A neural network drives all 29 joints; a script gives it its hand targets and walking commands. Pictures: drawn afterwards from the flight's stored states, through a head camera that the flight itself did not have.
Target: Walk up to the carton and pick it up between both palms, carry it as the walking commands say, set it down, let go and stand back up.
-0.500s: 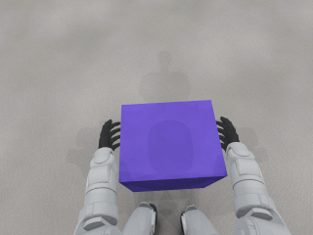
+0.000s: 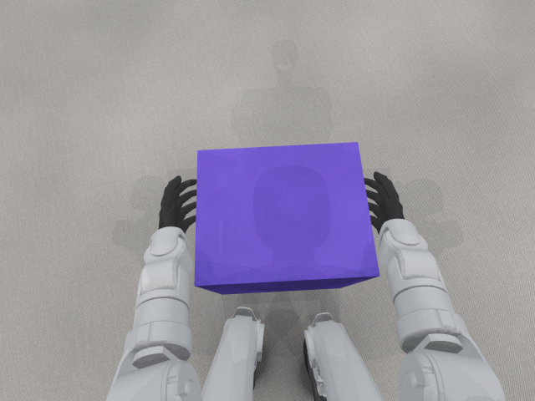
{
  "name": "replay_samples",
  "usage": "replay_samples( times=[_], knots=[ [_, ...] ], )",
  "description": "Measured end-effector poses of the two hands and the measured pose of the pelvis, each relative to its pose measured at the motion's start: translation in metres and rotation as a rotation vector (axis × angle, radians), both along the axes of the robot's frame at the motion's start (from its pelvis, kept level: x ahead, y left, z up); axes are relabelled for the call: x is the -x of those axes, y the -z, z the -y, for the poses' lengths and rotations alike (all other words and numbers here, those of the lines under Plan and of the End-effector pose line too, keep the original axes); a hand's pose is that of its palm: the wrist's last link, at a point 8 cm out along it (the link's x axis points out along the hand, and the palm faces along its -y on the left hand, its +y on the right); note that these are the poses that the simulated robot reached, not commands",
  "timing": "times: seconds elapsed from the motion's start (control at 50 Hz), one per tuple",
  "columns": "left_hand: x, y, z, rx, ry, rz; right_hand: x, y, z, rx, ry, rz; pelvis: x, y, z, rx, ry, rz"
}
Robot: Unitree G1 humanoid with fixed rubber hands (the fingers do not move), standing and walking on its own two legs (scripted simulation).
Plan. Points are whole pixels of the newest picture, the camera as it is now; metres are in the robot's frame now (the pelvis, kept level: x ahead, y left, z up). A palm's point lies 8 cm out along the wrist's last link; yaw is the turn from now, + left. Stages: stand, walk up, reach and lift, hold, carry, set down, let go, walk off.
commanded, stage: set down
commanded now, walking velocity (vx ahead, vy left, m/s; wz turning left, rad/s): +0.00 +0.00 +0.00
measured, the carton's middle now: (279, 229) +0.38 +0.01 -0.16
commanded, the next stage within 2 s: none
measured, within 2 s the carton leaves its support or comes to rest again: neither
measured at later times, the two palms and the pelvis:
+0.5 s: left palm (189, 227) +0.39 +0.18 -0.17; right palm (370, 220) +0.40 -0.16 -0.18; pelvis -0.02 +0.01 -0.08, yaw -1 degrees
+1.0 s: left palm (201, 229) +0.41 +0.18 -0.26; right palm (357, 220) +0.42 -0.16 -0.27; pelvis -0.05 +0.01 -0.16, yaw -2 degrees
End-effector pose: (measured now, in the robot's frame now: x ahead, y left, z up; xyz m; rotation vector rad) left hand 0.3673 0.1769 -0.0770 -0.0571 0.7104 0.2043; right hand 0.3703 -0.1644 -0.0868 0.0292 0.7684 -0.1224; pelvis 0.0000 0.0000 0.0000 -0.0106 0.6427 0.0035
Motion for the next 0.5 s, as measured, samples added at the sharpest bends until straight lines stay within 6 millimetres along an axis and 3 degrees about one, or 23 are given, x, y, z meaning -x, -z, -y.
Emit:
replay_samples(
  times=[0.5],
  knots=[
    [-0.021, 0.095, -0.001, 0.012, -0.009, 0.009, -0.025, 0.090, 0.000, 0.022, -0.020, 0.012, 0.025, 0.082, -0.011, 0.013, 0.005, -0.094]
  ],
)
